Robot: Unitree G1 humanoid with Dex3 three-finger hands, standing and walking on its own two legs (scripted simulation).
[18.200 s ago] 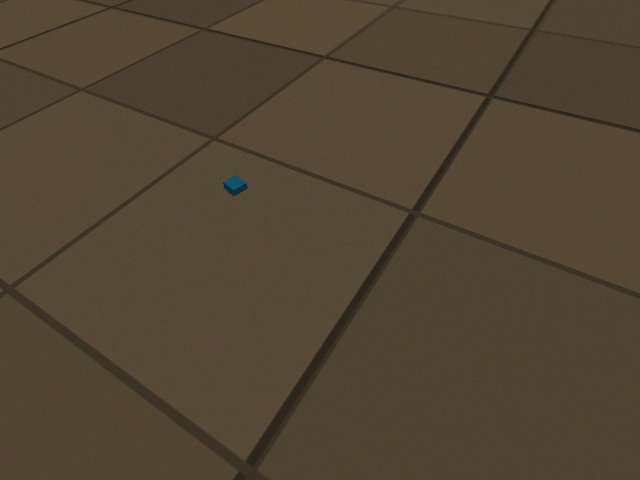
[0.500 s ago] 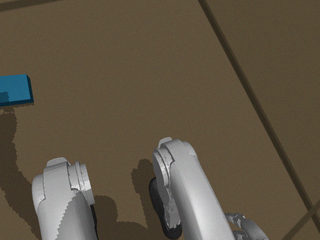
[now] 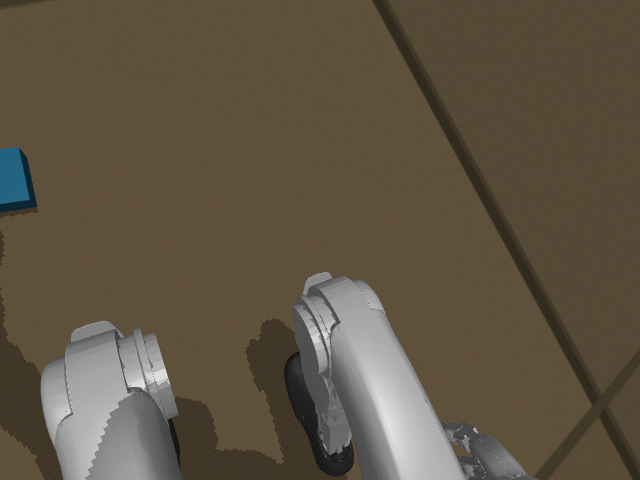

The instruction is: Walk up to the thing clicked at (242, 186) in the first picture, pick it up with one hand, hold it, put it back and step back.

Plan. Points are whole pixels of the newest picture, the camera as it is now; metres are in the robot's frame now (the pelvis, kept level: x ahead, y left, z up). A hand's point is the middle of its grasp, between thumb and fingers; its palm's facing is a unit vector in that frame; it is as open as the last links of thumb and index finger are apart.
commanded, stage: rise first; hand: left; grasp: from above
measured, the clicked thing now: out of the picture +0.52 +0.34 -0.30
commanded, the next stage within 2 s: approach in 0.96 s
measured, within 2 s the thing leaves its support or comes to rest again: neither
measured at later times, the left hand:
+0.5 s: hand out of the picture +0.46 +0.37 -0.19, palm faces -0.46 -0.09 -0.89, open 12.6 cm
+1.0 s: hand out of the picture +0.46 +0.37 -0.18, palm faces -0.47 -0.08 -0.88, open 11.6 cm
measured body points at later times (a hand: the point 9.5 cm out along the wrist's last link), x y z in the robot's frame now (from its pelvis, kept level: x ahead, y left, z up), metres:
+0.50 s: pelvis +0.00 +0.00 +0.00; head +0.25 +0.13 +0.35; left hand +0.48 +0.37 -0.14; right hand +0.06 -0.26 -0.08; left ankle +0.07 +0.13 -0.29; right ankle +0.10 -0.12 -0.29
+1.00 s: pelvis +0.00 +0.00 +0.00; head +0.25 +0.13 +0.35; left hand +0.48 +0.37 -0.13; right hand +0.07 -0.25 -0.08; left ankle +0.07 +0.13 -0.29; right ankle +0.10 -0.12 -0.29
